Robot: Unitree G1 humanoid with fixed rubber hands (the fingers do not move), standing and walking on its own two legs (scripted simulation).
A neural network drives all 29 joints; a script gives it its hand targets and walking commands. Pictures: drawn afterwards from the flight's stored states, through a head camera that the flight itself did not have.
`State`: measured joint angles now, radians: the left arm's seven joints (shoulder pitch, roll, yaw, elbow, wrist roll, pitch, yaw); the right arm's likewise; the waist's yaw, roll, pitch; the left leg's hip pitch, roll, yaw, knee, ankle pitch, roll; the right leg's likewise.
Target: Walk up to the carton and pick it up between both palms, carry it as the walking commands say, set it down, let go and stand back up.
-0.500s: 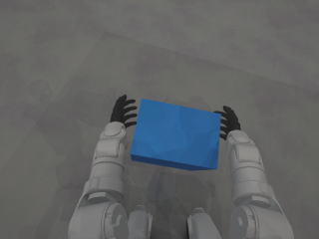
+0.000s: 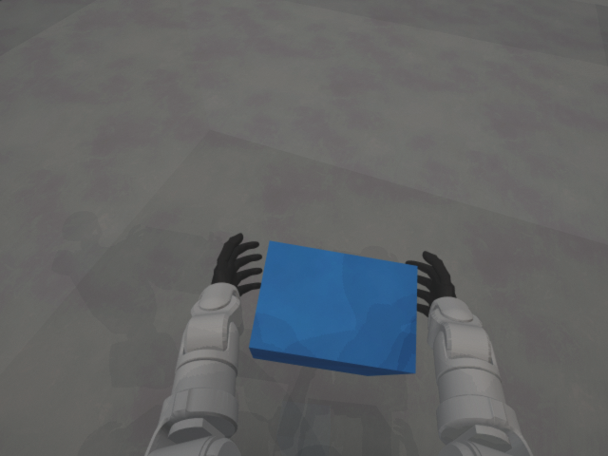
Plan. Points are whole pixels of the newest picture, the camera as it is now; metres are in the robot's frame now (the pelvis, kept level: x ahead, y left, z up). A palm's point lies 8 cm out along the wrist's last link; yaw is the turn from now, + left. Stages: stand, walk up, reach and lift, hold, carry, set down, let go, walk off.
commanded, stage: reach and lift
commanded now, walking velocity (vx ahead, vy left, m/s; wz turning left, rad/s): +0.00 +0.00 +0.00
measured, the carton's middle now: (325, 317) +0.36 -0.01 -0.10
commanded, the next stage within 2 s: none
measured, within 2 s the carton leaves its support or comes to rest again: neither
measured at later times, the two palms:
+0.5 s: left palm (220, 276) +0.33 +0.12 +0.07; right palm (469, 297) +0.32 -0.18 +0.06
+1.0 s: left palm (215, 267) +0.33 +0.12 +0.11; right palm (485, 294) +0.31 -0.18 +0.10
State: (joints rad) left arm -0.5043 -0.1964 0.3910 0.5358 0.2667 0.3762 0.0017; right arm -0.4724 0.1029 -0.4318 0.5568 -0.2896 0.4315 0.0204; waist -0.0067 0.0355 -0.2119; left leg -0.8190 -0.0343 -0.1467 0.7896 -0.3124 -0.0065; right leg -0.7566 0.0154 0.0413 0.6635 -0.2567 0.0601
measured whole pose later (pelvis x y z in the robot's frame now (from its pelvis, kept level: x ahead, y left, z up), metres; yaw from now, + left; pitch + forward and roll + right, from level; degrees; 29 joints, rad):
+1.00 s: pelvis +0.02 -0.02 +0.04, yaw +1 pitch -3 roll -2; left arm -0.40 -0.20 0.29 0.34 0.31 0.73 -0.05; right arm -0.33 0.16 -0.35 0.32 -0.33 0.79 -0.01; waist -0.01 0.00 -0.09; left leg -0.15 -0.01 -0.15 0.43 -0.22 -0.01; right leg -0.09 0.01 0.04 0.29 -0.15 0.04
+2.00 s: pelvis +0.01 -0.02 +0.04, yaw +2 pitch -4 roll -1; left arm -0.31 -0.17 0.28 0.25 0.32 0.76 -0.05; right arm -0.31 0.16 -0.24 0.27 -0.33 0.80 0.03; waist -0.01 0.01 -0.06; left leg -0.12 -0.01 -0.15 0.39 -0.20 -0.02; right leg -0.06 0.00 0.04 0.27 -0.14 0.04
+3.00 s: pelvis -0.01 -0.08 +0.03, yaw -6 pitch +2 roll +3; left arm -0.28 -0.16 0.12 -0.21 0.18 1.04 0.12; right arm -0.26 0.15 -0.10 -0.22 -0.14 1.07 -0.18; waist 0.00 -0.03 -0.03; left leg -0.43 0.04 0.02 0.95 -0.45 -0.05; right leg -0.34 0.03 0.04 0.57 -0.25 -0.05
